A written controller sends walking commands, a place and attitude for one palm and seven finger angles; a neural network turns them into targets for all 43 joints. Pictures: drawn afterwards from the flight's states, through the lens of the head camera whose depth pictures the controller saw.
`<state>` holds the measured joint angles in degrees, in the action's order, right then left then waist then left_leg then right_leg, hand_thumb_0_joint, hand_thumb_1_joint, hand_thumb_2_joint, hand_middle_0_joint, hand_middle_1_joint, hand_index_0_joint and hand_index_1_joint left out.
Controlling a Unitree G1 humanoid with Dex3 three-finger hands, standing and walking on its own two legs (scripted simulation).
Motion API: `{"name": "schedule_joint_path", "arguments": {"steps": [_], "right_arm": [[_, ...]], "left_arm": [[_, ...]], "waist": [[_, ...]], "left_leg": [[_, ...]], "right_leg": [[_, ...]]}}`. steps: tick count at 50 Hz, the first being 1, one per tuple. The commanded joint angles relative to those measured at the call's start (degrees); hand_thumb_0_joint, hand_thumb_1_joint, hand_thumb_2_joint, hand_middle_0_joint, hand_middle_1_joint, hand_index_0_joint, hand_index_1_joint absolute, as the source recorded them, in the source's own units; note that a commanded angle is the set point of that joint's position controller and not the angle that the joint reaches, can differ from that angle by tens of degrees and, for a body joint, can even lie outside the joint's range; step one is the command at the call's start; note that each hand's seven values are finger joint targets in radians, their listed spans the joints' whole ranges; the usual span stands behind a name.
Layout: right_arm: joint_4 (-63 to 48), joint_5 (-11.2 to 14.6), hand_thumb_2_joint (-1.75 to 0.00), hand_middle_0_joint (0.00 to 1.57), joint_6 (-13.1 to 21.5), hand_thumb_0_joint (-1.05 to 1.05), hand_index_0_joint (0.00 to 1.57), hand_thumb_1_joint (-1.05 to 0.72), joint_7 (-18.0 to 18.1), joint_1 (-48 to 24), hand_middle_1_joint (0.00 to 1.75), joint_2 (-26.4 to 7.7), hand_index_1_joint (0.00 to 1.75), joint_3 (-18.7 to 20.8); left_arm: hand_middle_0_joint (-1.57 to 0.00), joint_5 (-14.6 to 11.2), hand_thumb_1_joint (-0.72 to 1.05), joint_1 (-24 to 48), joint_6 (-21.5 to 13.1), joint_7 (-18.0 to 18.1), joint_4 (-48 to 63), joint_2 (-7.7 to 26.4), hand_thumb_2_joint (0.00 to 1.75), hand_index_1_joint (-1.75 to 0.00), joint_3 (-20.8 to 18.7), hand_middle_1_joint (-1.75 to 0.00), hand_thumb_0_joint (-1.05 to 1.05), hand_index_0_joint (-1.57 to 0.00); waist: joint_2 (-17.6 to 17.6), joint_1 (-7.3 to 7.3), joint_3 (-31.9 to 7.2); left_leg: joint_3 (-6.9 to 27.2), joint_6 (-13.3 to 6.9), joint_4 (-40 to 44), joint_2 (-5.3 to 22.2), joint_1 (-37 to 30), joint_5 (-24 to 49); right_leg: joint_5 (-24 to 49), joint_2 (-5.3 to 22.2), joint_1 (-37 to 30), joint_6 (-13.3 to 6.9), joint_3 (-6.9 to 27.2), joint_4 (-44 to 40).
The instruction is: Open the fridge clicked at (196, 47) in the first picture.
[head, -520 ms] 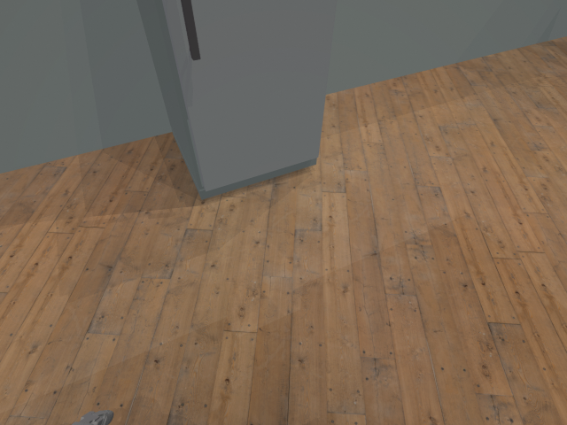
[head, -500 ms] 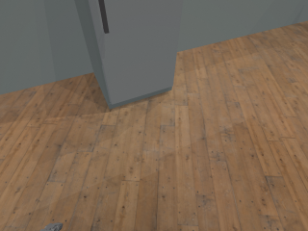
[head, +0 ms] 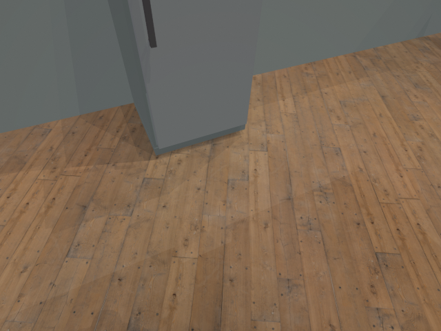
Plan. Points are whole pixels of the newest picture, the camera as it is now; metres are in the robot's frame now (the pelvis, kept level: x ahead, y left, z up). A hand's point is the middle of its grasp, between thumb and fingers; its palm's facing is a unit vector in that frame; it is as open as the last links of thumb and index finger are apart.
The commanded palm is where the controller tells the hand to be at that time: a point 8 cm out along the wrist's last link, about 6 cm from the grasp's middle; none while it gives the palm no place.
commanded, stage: stand and wait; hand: left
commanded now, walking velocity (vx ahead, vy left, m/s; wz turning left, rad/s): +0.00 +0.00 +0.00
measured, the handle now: (145, 2) +1.18 +0.37 +0.12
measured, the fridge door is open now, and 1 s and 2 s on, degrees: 0 0 0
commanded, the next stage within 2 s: look at it before walking up in 0.44 s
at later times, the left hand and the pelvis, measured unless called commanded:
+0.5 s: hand out of the picture +0.07 +0.24 -0.15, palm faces -0.04 -0.94 -0.33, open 7.4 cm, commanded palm none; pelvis -0.01 +0.00 +0.00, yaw +0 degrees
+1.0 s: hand out of the picture +0.07 +0.24 -0.15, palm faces -0.03 -0.94 -0.33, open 7.4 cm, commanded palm none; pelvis +0.00 +0.00 +0.00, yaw +0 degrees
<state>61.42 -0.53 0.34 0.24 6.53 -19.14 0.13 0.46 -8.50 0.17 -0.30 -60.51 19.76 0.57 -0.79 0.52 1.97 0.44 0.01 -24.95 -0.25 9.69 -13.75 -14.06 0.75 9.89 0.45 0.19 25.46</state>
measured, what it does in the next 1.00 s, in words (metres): stands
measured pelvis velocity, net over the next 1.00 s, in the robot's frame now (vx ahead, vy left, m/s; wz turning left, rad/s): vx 0.00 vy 0.00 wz -0.01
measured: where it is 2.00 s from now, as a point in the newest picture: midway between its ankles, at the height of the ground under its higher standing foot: outside the picture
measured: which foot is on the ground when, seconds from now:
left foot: down 0.00-1.00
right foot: down 0.00-1.00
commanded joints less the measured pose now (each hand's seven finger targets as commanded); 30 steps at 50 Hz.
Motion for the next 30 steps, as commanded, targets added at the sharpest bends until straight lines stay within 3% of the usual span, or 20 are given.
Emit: {"name": "schedule_joint_path", "arguments": {"steps": [1, 16, 30], "right_arm": [[-3.77, -0.07, -0.9, 0.2, 1.67, 0.0, 0.2, -0.9, 0.62, -3.25, 0.3, -11.7, 0.3, 2.31], [-1.96, -0.03, -0.9, 0.2, 1.63, 0.0, 0.2, -0.9, 0.4, -2.55, 0.3, -12.08, 0.3, 2.13], [-1.67, 0.04, -0.9, 0.2, 1.68, 0.0, 0.2, -0.9, 0.37, -2.57, 0.3, -11.87, 0.3, 2.13]], "left_arm": [[-0.2, 0.11, 0.9, 3.43, -1.36, 0.94, 3.52, 11.44, 0.9, -0.3, -2.65, -0.3, 0.0, -0.2], [-0.2, 0.2, 0.9, 3.7, -1.38, 0.82, 2.28, 11.74, 0.9, -0.3, -2.51, -0.3, 0.0, -0.2], [-0.2, 0.26, 0.9, 3.43, -1.53, 0.83, 2.2, 11.51, 0.9, -0.3, -2.51, -0.3, 0.0, -0.2]], "waist": [[1.12, -0.3, -4.24], [0.41, -0.38, -3.02], [0.89, -0.39, -3.57]], "left_leg": [[5.33, -2.2, 4.7, 6.52, -0.63, 9.13], [5.78, -1.94, 6.49, 6.56, -0.46, 5.97], [5.49, -1.78, 6.6, 6.87, -1.28, 7.16]], "right_leg": [[7.91, 5.88, -1.25, -2.35, 5.29, -4.5], [3.61, 5.96, -0.22, -2.26, 6.01, -6.56], [5.23, 5.93, -0.27, -2.17, 6.02, -6.74]]}}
